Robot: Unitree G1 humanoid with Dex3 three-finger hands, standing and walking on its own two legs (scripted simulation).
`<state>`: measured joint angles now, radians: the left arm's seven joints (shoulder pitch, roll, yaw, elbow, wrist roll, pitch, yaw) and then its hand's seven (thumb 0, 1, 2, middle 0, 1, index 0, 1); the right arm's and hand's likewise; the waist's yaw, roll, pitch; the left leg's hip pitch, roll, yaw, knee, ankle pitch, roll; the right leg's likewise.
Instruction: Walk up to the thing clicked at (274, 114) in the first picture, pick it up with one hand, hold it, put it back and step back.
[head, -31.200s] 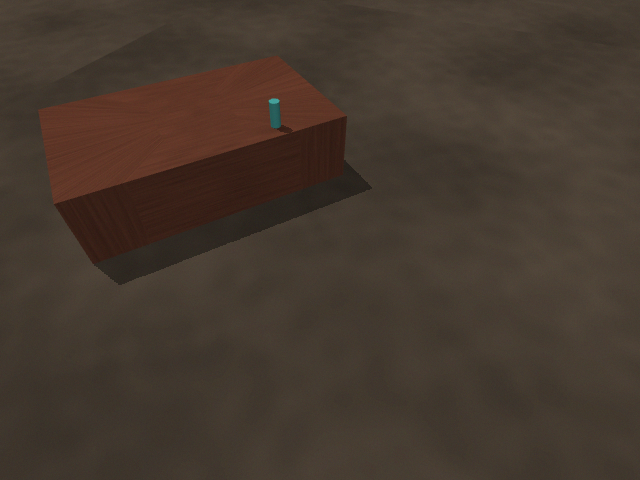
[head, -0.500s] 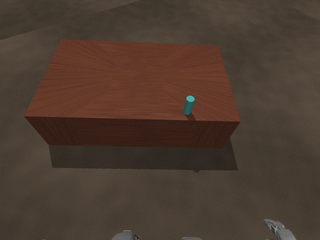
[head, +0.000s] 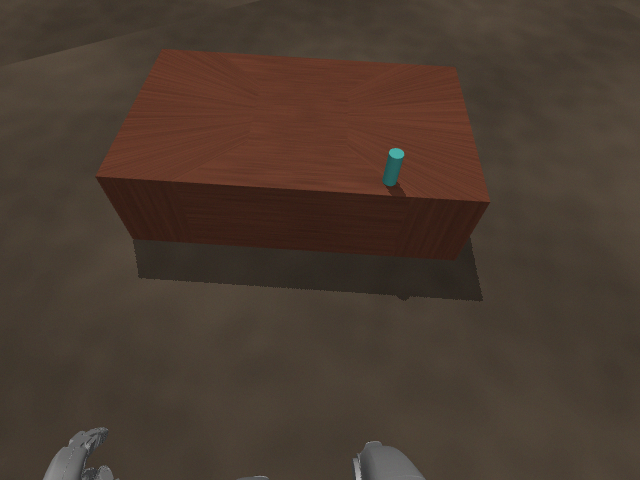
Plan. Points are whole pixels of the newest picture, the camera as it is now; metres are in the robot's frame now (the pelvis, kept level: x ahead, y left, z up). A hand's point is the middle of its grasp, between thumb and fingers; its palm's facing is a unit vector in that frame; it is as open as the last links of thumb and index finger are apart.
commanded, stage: step back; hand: right
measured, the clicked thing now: (392, 167) +0.96 -0.23 -0.37
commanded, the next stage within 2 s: stand in 1.18 s
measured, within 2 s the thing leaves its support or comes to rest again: neither
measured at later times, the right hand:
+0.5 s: hand out of the picture -0.05 -0.28 -0.15, palm faces -0.01 +0.92 -0.39, open 7.4 cm
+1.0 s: hand out of the picture -0.02 -0.26 -0.13, palm faces -0.01 +0.93 -0.37, open 7.4 cm
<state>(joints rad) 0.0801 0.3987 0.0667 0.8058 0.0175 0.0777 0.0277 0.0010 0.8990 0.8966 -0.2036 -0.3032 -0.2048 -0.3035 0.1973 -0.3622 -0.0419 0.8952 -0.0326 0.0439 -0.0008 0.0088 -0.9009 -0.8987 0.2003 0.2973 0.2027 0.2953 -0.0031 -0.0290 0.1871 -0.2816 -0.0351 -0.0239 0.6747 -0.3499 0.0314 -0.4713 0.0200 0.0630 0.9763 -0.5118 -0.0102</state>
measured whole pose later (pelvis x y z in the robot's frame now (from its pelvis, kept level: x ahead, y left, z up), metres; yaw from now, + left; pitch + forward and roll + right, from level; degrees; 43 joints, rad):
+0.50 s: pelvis -0.11 -0.01 +0.00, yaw -2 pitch -3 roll +1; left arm 0.22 0.38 0.06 0.96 0.04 0.01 -0.01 0.00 0.90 0.90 -0.21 -0.30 -0.21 -0.30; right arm 0.22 -0.38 -0.06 0.98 -0.03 0.01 0.01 0.01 -0.90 -0.90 0.20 0.30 0.20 0.30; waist 0.03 -0.01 0.08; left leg -0.27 -0.04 -0.03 0.61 -0.31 0.01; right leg -0.23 -0.04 0.00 0.66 -0.38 0.01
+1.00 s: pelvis -0.09 +0.00 +0.01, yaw -1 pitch -2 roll +0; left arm 0.14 0.38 0.04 1.05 0.02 0.00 -0.01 0.00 0.90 0.90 -0.20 -0.30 -0.20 -0.30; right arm 0.18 -0.35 -0.05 1.04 -0.03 -0.03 0.02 0.01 -0.90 -0.90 0.20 0.30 0.20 0.30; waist 0.02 -0.03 0.05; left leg -0.25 -0.03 -0.01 0.56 -0.28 0.03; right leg -0.18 -0.03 -0.01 0.56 -0.36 -0.02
